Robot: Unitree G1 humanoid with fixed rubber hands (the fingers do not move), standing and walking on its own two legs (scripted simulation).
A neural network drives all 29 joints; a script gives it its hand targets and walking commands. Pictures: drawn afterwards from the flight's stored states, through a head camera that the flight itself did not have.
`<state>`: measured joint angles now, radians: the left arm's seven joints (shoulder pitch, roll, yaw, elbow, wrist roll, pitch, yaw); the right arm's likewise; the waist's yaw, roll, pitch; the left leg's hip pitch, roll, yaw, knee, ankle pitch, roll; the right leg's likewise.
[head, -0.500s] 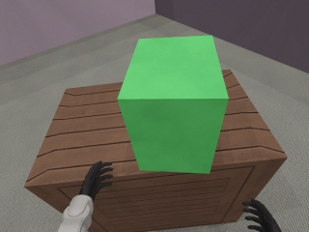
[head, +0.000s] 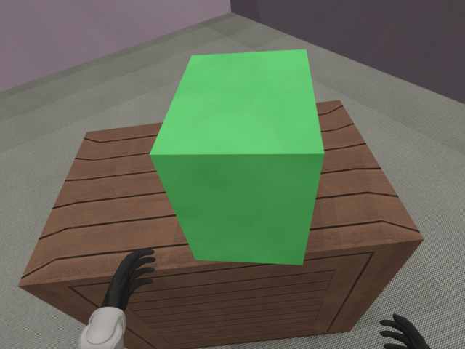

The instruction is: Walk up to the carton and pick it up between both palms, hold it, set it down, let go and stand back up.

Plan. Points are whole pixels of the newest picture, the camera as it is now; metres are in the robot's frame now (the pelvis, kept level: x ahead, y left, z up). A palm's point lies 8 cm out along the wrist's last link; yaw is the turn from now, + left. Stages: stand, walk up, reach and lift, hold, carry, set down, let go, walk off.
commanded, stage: stand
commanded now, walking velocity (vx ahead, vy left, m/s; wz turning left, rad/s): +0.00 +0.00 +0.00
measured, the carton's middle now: (247, 160) +0.43 +0.00 +0.09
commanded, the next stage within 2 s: none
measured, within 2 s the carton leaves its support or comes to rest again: neither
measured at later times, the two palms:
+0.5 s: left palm (118, 298) +0.21 +0.23 +0.00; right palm out of the picture +0.11 -0.27 -0.11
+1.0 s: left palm (118, 298) +0.21 +0.23 +0.00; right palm out of the picture +0.11 -0.27 -0.11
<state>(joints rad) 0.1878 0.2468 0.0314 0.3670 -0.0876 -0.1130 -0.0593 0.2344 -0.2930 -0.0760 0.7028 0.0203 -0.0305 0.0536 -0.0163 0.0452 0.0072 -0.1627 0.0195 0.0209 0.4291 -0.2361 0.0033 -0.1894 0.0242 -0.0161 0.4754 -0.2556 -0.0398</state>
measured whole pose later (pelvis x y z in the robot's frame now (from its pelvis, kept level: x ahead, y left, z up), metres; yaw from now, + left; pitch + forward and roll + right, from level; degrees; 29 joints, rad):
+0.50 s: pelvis +0.00 +0.00 +0.00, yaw +0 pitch -2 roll +1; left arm 0.19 0.25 0.03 0.37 -0.09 -0.12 -0.06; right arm 0.23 -0.30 -0.08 0.74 0.02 -0.02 0.05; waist -0.02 0.04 0.01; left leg -0.16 0.02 0.02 0.43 -0.24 -0.01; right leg -0.19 0.02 -0.02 0.48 -0.26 -0.04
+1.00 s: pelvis +0.00 +0.00 +0.00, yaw +0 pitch -2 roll +1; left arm 0.19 0.25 0.03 0.37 -0.09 -0.12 -0.06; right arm 0.23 -0.30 -0.08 0.75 0.02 -0.02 0.05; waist -0.02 0.04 0.01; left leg -0.16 0.02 0.02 0.43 -0.24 -0.01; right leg -0.19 0.02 -0.02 0.48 -0.26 -0.04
